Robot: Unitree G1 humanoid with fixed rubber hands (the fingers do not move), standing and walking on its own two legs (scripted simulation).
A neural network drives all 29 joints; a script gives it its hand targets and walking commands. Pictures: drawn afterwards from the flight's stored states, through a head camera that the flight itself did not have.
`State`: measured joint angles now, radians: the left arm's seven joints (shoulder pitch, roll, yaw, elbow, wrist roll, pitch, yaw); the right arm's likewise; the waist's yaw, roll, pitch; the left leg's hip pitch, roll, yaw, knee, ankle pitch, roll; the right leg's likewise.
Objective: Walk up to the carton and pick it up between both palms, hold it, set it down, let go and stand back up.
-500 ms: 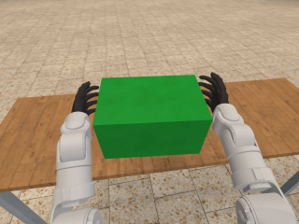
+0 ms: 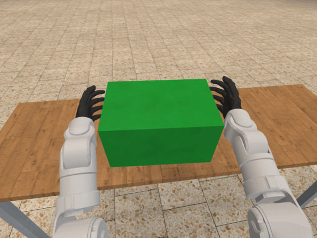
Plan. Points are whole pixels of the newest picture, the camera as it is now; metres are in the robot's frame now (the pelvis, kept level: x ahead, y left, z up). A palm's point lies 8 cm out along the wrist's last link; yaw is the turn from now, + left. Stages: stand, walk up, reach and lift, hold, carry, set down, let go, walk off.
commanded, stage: hold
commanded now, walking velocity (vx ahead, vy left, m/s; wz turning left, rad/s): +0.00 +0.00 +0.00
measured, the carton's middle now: (159, 122) +0.37 +0.01 +0.14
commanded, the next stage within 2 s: none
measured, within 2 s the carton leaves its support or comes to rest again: neither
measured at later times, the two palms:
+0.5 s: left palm (86, 119) +0.35 +0.19 +0.17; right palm (230, 110) +0.37 -0.16 +0.18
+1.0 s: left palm (85, 120) +0.35 +0.19 +0.17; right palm (230, 110) +0.36 -0.16 +0.18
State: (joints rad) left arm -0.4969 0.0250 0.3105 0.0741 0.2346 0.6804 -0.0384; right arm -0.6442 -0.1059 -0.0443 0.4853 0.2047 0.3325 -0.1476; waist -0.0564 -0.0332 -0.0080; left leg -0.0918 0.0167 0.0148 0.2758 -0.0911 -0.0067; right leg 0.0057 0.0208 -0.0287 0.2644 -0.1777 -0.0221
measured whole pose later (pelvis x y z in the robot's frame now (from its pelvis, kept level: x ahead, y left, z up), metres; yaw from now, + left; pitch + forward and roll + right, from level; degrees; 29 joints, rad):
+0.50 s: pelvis +0.00 +0.00 +0.00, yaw +0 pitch -5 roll +0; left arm -0.47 0.02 0.31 0.05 0.23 0.68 -0.04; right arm -0.63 -0.11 -0.03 0.46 0.22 0.34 -0.15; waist -0.06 -0.03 0.00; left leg -0.09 0.02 0.02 0.28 -0.10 0.00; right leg 0.01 0.02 -0.03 0.26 -0.18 -0.02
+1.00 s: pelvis +0.00 +0.00 +0.00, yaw +0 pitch -6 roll +0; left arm -0.47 0.02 0.31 0.06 0.23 0.68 -0.04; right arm -0.62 -0.10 -0.03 0.48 0.21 0.32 -0.15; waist -0.06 -0.04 -0.01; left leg -0.08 0.01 0.01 0.28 -0.10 -0.01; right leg 0.02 0.02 -0.04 0.26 -0.18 -0.02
